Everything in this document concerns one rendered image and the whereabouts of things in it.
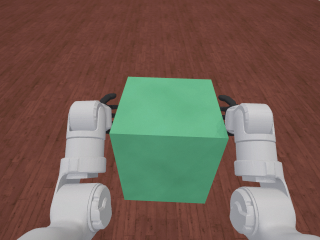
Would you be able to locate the carton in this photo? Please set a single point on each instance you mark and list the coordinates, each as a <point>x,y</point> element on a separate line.
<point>168,138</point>

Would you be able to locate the robot left upper arm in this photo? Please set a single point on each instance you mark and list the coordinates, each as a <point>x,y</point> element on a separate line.
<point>78,212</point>

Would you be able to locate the robot right forearm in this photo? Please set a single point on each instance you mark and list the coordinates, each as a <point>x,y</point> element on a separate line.
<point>256,155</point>

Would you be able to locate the robot left forearm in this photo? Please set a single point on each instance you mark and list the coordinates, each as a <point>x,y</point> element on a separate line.
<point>84,158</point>

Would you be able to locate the left robot hand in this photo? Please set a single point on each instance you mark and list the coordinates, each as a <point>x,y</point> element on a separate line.
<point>104,100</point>

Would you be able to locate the right robot hand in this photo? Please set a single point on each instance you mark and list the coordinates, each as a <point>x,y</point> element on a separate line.
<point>230,102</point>

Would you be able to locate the robot right upper arm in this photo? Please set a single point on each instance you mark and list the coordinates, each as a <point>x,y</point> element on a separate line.
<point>264,213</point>

